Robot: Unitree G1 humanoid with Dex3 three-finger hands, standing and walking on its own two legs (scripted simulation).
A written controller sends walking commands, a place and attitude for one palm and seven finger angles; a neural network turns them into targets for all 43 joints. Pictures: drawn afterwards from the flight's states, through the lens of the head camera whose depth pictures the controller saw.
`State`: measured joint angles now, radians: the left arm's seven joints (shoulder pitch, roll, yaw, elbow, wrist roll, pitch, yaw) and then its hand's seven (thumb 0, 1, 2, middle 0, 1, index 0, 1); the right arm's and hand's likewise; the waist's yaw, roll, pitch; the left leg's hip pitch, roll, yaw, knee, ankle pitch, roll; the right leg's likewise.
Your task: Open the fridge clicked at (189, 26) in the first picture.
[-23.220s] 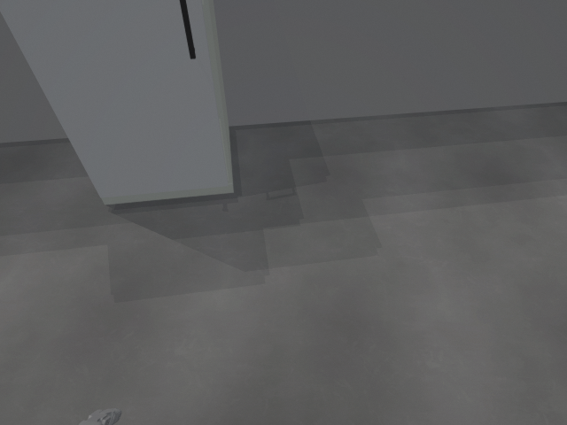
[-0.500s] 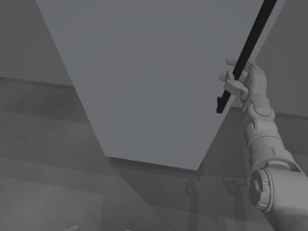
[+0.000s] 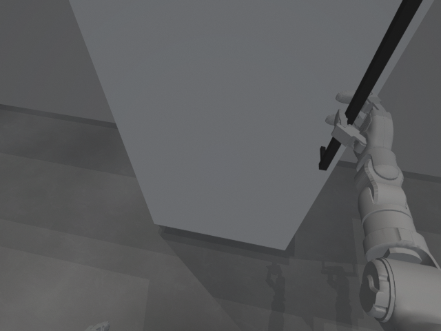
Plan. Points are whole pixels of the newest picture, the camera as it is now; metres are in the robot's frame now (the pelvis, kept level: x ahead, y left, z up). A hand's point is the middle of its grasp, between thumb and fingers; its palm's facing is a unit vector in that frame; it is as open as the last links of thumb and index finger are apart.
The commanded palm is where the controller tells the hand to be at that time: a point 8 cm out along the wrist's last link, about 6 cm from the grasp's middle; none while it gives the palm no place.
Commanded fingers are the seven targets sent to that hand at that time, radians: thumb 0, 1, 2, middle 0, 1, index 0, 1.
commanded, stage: grip the handle and tug to test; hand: right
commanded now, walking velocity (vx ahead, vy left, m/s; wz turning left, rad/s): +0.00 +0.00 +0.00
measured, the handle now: (364, 79) +0.52 -0.16 +0.21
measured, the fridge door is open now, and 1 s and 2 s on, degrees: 0 11 37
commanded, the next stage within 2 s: pull the door a little, standing still in 0.08 s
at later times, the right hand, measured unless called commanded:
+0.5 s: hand (337, 129) +0.46 -0.14 +0.14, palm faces +0.05 +1.00 +0.02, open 5.6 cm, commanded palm +0.40 -0.18 +0.15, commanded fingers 0.00 -0.90 -0.90 0.45 1.40 0.45 1.40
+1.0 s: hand (332, 173) +0.36 -0.12 +0.13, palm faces -0.04 +0.98 -0.18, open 5.9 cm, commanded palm +0.33 -0.17 +0.14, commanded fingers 0.00 -0.90 -0.90 0.45 1.40 0.45 1.40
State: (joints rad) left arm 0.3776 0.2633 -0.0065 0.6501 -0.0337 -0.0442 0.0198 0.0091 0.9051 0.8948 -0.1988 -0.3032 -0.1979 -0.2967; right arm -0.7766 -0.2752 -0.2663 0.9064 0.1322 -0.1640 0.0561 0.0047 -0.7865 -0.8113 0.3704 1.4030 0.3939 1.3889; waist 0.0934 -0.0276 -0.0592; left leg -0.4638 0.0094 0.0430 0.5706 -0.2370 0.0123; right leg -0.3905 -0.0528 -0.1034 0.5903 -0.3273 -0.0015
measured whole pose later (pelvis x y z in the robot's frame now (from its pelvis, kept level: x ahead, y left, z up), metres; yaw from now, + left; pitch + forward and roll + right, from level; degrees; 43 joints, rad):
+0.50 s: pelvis +0.03 -0.01 +0.01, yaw +0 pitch +6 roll +0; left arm 0.29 0.23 0.00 0.61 -0.03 -0.02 0.01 0.01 0.91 0.89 -0.20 -0.30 -0.20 -0.30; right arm -0.58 -0.18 -0.19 0.58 0.14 0.00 0.01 0.01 -0.80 -0.82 0.28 1.37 0.33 1.35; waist 0.04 -0.04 -0.08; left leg -0.35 0.01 0.04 0.50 -0.26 0.00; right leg -0.28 -0.04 -0.10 0.52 -0.33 0.00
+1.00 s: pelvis +0.09 -0.01 +0.01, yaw +3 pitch +4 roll +0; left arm 0.16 0.23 -0.01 0.53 0.01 0.06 0.06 0.01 0.91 0.90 -0.20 -0.30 -0.20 -0.30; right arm 0.20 -0.19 0.04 -0.28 0.06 -0.03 -0.04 -0.02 -0.69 -0.82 0.38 1.37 0.35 1.35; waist 0.00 -0.05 -0.04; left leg -0.28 0.04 0.04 0.60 -0.27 -0.01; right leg -0.15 0.00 -0.04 0.53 -0.30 -0.01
